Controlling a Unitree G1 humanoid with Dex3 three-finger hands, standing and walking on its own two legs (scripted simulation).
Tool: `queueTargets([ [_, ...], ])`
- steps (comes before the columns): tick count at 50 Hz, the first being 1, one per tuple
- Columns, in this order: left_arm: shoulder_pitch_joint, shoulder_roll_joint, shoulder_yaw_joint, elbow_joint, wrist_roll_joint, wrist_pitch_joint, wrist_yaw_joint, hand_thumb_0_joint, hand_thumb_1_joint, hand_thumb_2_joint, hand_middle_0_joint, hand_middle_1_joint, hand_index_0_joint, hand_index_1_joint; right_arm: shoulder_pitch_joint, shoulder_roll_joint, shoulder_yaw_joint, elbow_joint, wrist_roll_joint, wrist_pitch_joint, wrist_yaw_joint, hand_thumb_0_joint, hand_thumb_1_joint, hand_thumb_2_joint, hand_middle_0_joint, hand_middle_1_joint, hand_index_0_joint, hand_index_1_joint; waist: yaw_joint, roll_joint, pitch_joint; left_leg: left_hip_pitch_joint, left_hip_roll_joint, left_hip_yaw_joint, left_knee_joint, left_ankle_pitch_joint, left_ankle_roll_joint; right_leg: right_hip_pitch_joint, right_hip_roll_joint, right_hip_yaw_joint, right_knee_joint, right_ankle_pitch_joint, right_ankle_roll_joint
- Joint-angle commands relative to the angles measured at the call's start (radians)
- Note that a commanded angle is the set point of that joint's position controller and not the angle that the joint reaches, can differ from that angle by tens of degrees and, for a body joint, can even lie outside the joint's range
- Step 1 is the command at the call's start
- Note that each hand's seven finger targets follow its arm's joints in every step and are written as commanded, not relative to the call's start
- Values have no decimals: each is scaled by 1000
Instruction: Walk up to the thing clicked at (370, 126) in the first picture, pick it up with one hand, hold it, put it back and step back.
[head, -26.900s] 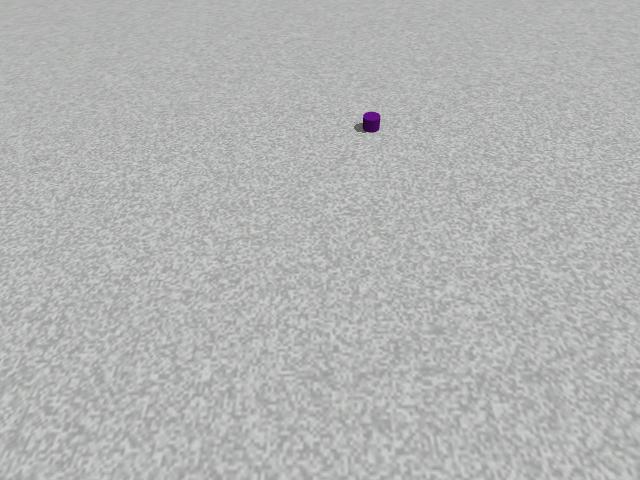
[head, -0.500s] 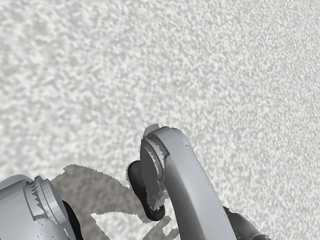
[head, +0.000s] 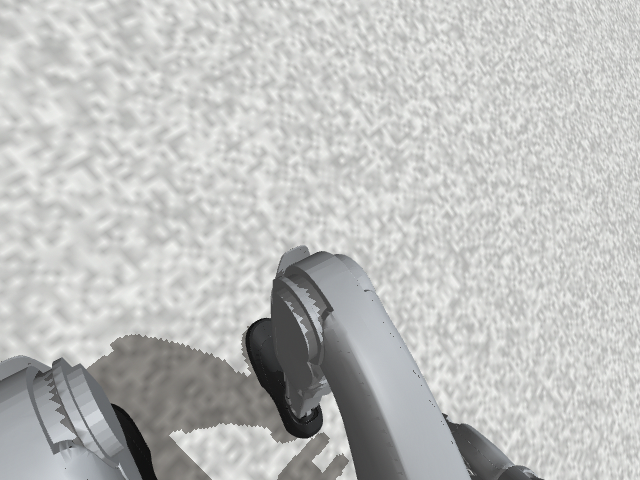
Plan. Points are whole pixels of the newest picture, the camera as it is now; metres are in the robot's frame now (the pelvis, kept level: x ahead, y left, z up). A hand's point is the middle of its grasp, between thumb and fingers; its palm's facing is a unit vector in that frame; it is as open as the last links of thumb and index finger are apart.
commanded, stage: open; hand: left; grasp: from above
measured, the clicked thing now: out of the picture +0.48 +0.34 -0.27
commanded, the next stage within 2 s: withdraw in 0.76 s
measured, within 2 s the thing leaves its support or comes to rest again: rests again in 1.20 s
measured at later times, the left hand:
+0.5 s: hand out of the picture +0.47 +0.33 -0.23, palm faces -0.44 -0.14 -0.89, open 14.0 cm
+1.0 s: hand out of the picture +0.48 +0.33 -0.23, palm faces -0.43 -0.14 -0.89, open 14.3 cm
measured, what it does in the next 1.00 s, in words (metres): stands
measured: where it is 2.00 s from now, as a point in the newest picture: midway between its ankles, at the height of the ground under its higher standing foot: (222, 443)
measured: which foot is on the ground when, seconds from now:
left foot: down 0.00-1.00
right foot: down 0.00-1.00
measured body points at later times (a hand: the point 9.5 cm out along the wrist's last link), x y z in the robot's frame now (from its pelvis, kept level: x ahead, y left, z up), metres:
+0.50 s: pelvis +0.00 +0.00 +0.00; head +0.28 +0.12 +0.33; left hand +0.49 +0.33 -0.18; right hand +0.05 -0.25 -0.06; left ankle +0.07 +0.13 -0.27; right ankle +0.12 -0.11 -0.27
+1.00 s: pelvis +0.00 +0.00 +0.00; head +0.28 +0.13 +0.33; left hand +0.50 +0.34 -0.18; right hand +0.04 -0.25 -0.05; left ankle +0.07 +0.13 -0.27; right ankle +0.12 -0.11 -0.27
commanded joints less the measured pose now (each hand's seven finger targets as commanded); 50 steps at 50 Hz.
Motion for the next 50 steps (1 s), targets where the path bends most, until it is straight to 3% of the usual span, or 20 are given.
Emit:
queueTargets([
  [1,-313,246,3,-164,-28,2,37,0,-474,995,-81,-1095,-103,-1071,210,-324,-96,22,8,-4,-7,0,-892,-897,201,301,201,301,-45,544,-685,504,22,90,-246,208,6,378,50,-91,-215,260,-58],
  [3,-292,249,0,-153,-30,4,37,0,-491,988,-75,-1083,-95,-1061,197,-320,-93,13,12,1,-7,0,-893,-897,202,301,201,301,-32,563,-688,494,23,92,-248,207,4,385,52,-84,-211,258,-62],
  [7,-297,226,-14,-161,-25,8,20,0,-492,1018,-76,-1094,-92,-1076,202,-325,-98,15,13,2,-4,0,-892,-897,201,301,201,301,-50,573,-670,524,23,83,-256,220,-2,345,47,-96,-199,262,-64],
  [8,-307,246,0,-182,-30,7,21,0,-483,996,-72,-1094,-93,-1071,206,-327,-96,17,12,5,-6,0,-889,-896,201,301,201,301,-42,578,-688,534,26,81,-257,239,-4,365,48,-98,-203,279,-62],
  [9,-274,225,-17,-139,-26,12,19,0,-493,1005,-73,-1082,-89,-1064,197,-320,-90,13,11,8,-5,0,-889,-896,201,301,201,301,-44,563,-685,517,26,82,-251,242,0,379,54,-95,-201,284,-63],
  [14,-281,229,-10,-163,-29,8,13,0,-508,976,-62,-1059,-78,-1041,204,-320,-91,12,14,13,-5,0,-889,-896,201,301,201,301,-38,568,-679,530,22,82,-265,243,-4,370,50,-95,-203,281,-64],
  [17,-287,225,-8,-168,-28,7,3,0,-502,977,-64,-1064,-80,-1046,202,-324,-91,6,14,12,-3,0,-890,-897,201,301,201,301,-49,583,-674,550,25,72,-272,243,-9,349,44,-101,-196,274,-66],
  [19,-294,253,9,-173,-25,-1,7,0,-500,987,-66,-1060,-79,-1044,203,-330,-91,6,12,16,-5,0,-889,-897,201,301,201,301,-49,574,-663,524,25,76,-267,220,-5,358,45,-99,-205,259,-64],
  [21,-282,218,-15,-152,-26,-4,6,0,-502,998,-66,-1059,-78,-1046,193,-321,-91,2,13,17,-6,0,-888,-897,201,301,201,301,-44,568,-658,512,22,79,-269,215,-4,353,47,-99,-203,256,-66],
  [27,-284,243,-10,-153,-31,-6,7,0,-488,959,-61,-1063,-81,-1041,209,-319,-81,-4,11,19,-8,0,-888,-896,201,301,201,301,-50,518,-671,464,22,96,-243,215,12,425,54,-77,-226,274,-53],
  [34,-277,248,-10,-161,-29,-11,7,0,-483,964,-62,-1059,-80,-1038,194,-324,-82,-5,10,19,-12,0,-887,-896,201,301,201,301,-41,540,-675,498,26,81,-259,199,2,383,54,-95,-214,245,-62],
  [36,-294,240,-16,-177,-26,-12,7,0,-486,976,-64,-1062,-80,-1043,200,-324,-82,-8,11,18,-14,0,-888,-896,201,301,201,301,-53,534,-673,500,24,83,-258,206,3,389,53,-92,-217,256,-60],
  [38,-296,256,-4,-181,-26,-11,12,0,-471,982,-68,-1072,-86,-1051,199,-325,-87,-9,14,18,-15,0,-887,-895,201,301,201,301,-40,534,-664,483,22,83,-256,191,5,370,53,-92,-217,242,-62],
  [41,-282,225,-22,-164,-23,-4,10,0,-486,986,-67,-1055,-79,-1040,202,-320,-85,-4,13,16,-12,0,-887,-896,201,301,201,300,-50,540,-656,497,25,81,-256,215,2,370,55,-91,-209,260,-63],
  [44,-307,244,-3,-196,-27,0,11,0,-517,972,-64,-1035,-81,-1016,204,-328,-88,-7,15,14,-11,0,-903,-898,201,300,201,300,-48,562,-665,521,26,75,-257,239,-3,346,45,-97,-204,275,-62],
  [47,-289,251,-2,-191,-15,1,6,0,-536,985,-65,-1027,-74,-1016,203,-328,-94,-6,16,14,-11,0,-907,-901,201,300,200,300,-40,577,-671,540,26,72,-265,229,-6,338,47,-97,-199,263,-67],
  [48,-319,261,-2,-257,-11,0,1,0,-529,980,-66,-1032,-78,-1018,207,-325,-95,-9,18,15,-11,0,-906,-900,201,300,200,300,-33,606,-699,564,25,79,-268,239,-8,350,46,-91,-201,269,-67],
  [50,-290,294,31,-302,-4,11,1,0,-533,984,-67,-1023,-76,-1013,210,-317,-103,-9,16,20,-8,0,-906,-901,201,300,200,300,0,659,-754,599,23,86,-275,271,-14,371,43,-86,-192,295,-71],
])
